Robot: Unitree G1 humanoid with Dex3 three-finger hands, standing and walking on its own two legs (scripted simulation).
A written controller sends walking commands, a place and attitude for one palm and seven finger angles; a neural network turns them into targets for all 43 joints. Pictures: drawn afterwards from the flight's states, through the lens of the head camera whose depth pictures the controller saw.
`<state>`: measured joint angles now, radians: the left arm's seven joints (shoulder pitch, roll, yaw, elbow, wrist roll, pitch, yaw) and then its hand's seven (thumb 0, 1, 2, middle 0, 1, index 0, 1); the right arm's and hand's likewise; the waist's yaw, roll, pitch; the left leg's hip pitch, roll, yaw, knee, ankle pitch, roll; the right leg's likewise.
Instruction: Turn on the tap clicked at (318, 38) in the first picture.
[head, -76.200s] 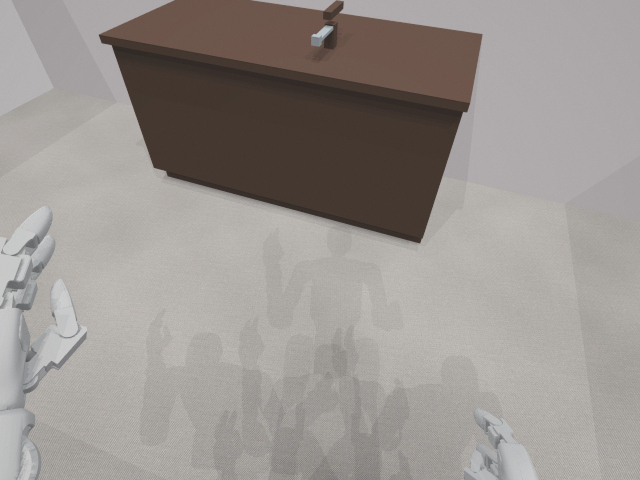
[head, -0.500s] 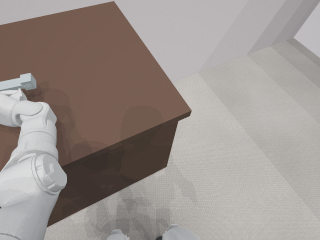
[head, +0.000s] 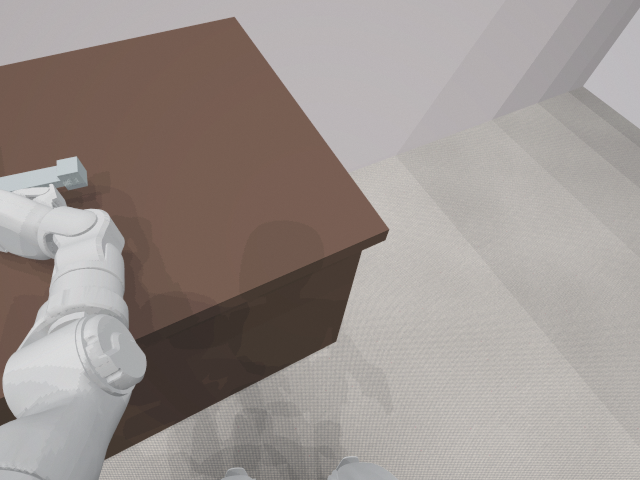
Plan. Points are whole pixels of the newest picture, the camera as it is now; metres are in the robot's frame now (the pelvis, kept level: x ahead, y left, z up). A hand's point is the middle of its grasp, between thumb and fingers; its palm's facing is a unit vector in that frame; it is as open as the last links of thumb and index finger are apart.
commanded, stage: lift the hand up off the lever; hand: left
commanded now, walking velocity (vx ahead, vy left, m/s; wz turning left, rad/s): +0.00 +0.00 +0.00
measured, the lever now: (72, 173) +0.52 +0.27 +0.06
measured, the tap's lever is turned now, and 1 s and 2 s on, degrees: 83 83 83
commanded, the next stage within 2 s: draw the hand back beside the body in 0.92 s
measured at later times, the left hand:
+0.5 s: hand (45, 183) +0.48 +0.28 +0.09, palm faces +0.90 -0.43 -0.13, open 7.8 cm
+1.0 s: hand (40, 173) +0.48 +0.28 +0.11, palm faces +0.89 -0.43 -0.13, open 7.8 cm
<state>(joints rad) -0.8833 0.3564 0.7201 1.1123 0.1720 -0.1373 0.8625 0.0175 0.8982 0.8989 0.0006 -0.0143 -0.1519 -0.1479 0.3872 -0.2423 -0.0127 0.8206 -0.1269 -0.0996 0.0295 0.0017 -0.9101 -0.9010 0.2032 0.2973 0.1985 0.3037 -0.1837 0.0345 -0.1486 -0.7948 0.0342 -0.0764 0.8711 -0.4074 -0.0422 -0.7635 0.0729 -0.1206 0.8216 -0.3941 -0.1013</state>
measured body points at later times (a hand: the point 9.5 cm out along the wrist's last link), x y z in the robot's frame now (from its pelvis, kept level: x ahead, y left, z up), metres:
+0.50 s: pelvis +0.00 +0.00 +0.01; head +0.08 +0.00 +0.45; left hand +0.43 +0.30 +0.10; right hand -0.01 -0.26 -0.12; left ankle +0.00 +0.15 -0.69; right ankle +0.00 -0.06 -0.69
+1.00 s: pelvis +0.00 +0.00 +0.01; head +0.07 -0.01 +0.45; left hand +0.43 +0.30 +0.12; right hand -0.02 -0.26 -0.12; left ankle +0.00 +0.15 -0.69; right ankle +0.00 -0.06 -0.69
